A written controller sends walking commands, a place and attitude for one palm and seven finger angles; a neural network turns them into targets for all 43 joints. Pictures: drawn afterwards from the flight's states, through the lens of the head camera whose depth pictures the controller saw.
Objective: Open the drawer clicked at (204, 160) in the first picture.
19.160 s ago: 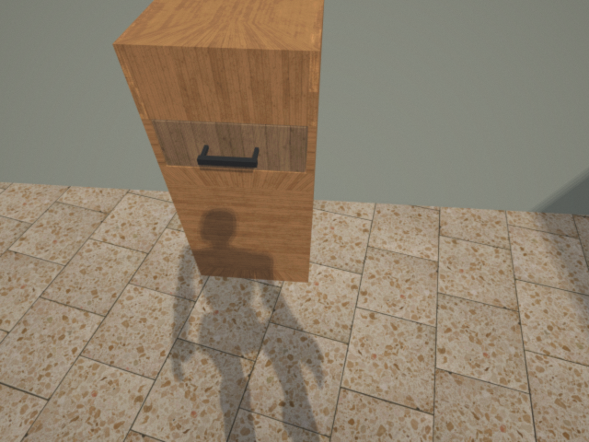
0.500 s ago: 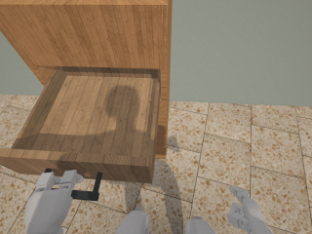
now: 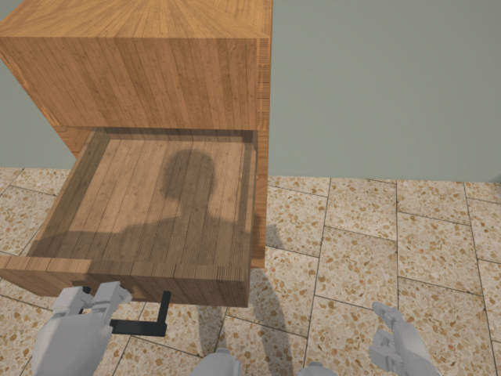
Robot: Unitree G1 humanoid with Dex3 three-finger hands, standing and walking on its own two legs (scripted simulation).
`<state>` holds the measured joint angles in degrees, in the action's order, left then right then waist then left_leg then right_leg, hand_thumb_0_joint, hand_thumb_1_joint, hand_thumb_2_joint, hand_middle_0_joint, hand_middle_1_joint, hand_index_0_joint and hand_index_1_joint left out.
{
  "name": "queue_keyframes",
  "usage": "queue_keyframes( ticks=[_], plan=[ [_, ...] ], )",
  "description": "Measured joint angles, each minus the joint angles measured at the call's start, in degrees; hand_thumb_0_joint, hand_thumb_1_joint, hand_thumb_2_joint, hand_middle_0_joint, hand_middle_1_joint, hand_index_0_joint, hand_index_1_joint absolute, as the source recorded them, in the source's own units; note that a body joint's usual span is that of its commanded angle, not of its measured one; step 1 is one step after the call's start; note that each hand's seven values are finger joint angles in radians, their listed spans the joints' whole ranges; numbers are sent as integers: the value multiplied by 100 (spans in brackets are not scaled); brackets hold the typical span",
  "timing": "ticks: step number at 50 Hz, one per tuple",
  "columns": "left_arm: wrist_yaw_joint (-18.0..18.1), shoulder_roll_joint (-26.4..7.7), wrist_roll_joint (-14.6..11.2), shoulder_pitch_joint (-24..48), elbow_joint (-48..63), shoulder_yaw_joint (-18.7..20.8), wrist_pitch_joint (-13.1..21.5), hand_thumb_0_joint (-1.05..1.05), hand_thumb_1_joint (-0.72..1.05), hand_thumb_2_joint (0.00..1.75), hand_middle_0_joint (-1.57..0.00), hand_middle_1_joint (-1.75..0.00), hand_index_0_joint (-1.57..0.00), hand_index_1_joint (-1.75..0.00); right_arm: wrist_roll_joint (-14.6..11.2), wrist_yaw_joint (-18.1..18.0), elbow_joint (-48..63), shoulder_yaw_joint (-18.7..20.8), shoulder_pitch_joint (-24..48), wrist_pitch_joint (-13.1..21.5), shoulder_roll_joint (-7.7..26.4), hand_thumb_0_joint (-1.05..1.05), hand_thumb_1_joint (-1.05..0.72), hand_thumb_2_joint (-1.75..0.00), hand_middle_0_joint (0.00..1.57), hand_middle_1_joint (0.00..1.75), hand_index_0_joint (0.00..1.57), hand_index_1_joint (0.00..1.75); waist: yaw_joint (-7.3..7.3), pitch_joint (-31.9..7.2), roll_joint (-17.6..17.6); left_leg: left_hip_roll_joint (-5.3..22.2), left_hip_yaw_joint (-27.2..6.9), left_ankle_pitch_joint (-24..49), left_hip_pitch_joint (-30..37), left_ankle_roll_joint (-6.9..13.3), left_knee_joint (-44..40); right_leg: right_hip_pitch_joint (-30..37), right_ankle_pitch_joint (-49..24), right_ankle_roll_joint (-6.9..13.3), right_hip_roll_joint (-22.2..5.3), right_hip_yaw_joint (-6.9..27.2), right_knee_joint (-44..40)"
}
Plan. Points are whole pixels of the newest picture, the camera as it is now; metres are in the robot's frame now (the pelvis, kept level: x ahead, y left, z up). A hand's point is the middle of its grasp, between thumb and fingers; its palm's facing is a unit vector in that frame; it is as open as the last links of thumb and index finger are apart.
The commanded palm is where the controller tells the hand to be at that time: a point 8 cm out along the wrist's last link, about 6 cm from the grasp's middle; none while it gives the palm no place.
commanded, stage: lift the hand off the handle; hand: left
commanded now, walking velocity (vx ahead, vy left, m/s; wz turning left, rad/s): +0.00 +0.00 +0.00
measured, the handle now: (120, 311) +0.21 +0.23 -0.03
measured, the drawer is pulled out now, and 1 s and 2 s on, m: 0.29 0.29 0.29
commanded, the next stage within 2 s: draw the hand back to the body in 1.78 s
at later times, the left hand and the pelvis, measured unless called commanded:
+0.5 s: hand (86, 346) +0.16 +0.24 +0.02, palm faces -0.04 -0.12 -0.99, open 13.8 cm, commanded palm +0.14 +0.23 +0.08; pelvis +0.01 +0.00 +0.02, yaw +0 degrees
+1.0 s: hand (79, 333) +0.17 +0.24 +0.06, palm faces -0.01 -0.11 -0.99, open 13.8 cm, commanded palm +0.14 +0.23 +0.12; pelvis +0.01 -0.01 +0.03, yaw +0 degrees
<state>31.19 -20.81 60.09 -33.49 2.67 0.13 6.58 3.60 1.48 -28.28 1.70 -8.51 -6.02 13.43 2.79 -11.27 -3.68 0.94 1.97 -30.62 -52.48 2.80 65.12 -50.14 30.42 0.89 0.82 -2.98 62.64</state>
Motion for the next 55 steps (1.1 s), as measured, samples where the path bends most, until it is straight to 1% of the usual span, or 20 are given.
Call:
queue_keyframes(
  ticks=[13, 17, 26, 32, 37, 40, 46, 50, 55],
  plan=[
    [-141, 13, -40, -217, 376, -164, -112, 0, -49, 30, -32, -120, -31, -120, -55, 99, 140, -96, -77, 11, -59, 1, -91, -90, 20, 30, 21, 30, 62, 24, -9, -19, 61, 70, 396, 20, -300, 369, -82, -34, -8, 68, -284],
    [-161, -30, -45, -285, 429, -116, -117, 0, -49, 30, -32, -120, -31, -120, -70, 113, 147, -108, -94, 7, -69, 1, -91, -90, 20, 30, 21, 30, 70, 29, 5, -15, 79, 84, 506, 14, -377, 465, -97, -31, -1, 89, -347],
    [-312, -89, -202, -442, 648, -52, -165, 0, -49, 30, -32, -120, -32, -120, -89, 123, 134, -68, -144, 23, -9, 1, -91, -90, 20, 30, 21, 30, 75, 61, -26, -21, 78, 139, 765, 2, -573, 720, -148, -23, 2, 92, -537],
    [-343, -123, -198, -584, 816, -41, -96, 0, -49, 30, -32, -120, -31, -120, -103, 148, 150, -35, -158, 8, 8, 1, -91, -90, 20, 30, 20, 30, 84, 76, -35, -20, 109, 177, 917, -9, -697, 845, -182, -18, 6, 127, -629],
    [-373, -165, -245, -570, 866, 34, -140, 0, -49, 30, -32, -120, -32, -120, -114, 150, 144, -27, -158, 1, 8, 1, -91, -90, 20, 30, 20, 30, 106, 101, -42, -26, 112, 215, 1009, -22, -778, 925, -205, -5, 3, 131, -684],
    [-428, -145, -317, -550, 908, 34, -207, 0, -49, 30, -32, -120, -32, -120, -130, 143, 129, -32, -157, 6, 11, 1, -91, -90, 20, 30, 20, 30, 99, 123, -68, -33, 100, 242, 1094, -28, -843, 1013, -225, 0, -1, 120, -745],
    [-593, -155, -345, -425, 946, -10, -244, 0, -49, 30, -32, -120, -32, -120, -156, 97, 98, -61, -190, 39, -2, 1, -91, -90, 20, 30, 20, 30, 111, 163, -66, -42, 100, 312, 1287, -44, -1025, 1194, -280, 13, -3, 124, -901],
    [-674, -213, -375, -418, 985, 65, -227, 0, -49, 30, -32, -120, -32, -120, -177, 82, 72, -72, -201, 52, -23, 1, -91, -90, 20, 30, 20, 30, 104, 192, -56, -32, 108, 354, 1437, -62, -1158, 1332, -322, 26, 12, 135, -1025],
    [-762, -258, -483, -587, 1124, 177, -246, 0, -49, 30, -32, -120, -32, -120, -188, 89, 56, -46, -204, 57, -17, 1, -91, -90, 20, 30, 20, 30, 93, 216, -82, -24, 115, 398, 1623, -73, -1321, 1513, -374, 31, 26, 147, -1190]
  ],
)
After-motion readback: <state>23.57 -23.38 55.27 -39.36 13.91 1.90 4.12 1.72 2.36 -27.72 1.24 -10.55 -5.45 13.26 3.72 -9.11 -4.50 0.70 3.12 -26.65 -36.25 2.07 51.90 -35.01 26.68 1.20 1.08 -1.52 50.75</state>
